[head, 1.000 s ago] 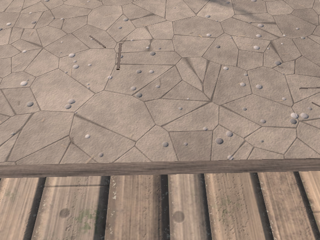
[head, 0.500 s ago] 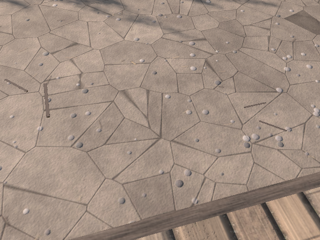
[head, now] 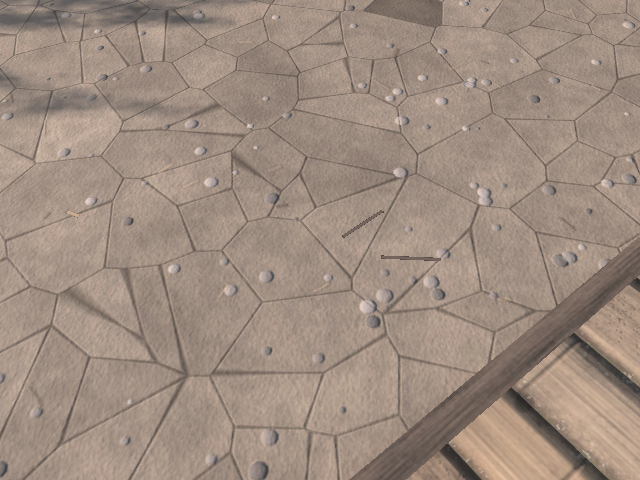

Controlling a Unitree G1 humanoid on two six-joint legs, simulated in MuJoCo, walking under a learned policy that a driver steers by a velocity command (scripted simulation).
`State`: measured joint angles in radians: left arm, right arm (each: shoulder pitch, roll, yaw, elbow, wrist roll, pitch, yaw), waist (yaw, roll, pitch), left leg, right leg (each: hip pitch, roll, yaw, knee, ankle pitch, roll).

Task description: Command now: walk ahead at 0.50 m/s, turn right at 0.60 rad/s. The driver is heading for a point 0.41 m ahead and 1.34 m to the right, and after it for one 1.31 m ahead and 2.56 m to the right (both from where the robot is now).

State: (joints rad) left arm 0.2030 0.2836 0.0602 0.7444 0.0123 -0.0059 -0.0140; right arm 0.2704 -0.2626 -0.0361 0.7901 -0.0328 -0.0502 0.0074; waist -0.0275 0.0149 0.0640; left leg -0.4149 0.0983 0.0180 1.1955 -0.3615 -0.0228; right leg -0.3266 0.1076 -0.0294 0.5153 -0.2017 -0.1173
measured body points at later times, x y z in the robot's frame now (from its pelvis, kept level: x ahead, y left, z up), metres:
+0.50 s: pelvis +0.28 +0.03 -0.01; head +0.32 +0.03 +0.44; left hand +0.40 +0.31 -0.14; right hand +0.40 -0.26 -0.09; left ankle +0.38 +0.12 -0.74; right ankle +0.12 -0.03 -0.65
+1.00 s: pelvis +0.39 -0.01 +0.00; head +0.41 -0.05 +0.44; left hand +0.66 +0.12 -0.10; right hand +0.32 -0.29 -0.13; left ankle +0.43 +0.11 -0.68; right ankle +0.41 -0.12 -0.73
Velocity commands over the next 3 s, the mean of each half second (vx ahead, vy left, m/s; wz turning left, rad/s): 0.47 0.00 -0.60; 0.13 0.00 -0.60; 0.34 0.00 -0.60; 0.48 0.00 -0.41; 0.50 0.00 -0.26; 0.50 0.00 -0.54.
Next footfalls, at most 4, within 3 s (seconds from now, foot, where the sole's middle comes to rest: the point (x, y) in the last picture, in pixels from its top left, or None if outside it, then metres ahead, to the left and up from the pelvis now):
0.38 left None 0.41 0.11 -0.78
0.84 right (411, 478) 0.45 -0.14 -0.77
1.24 left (312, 458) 0.51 0.05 -0.80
1.70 right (492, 441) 0.52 -0.32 -0.77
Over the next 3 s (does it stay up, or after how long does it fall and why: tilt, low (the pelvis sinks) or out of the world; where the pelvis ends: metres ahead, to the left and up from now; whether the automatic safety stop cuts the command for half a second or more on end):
stays up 0.71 -0.85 0.01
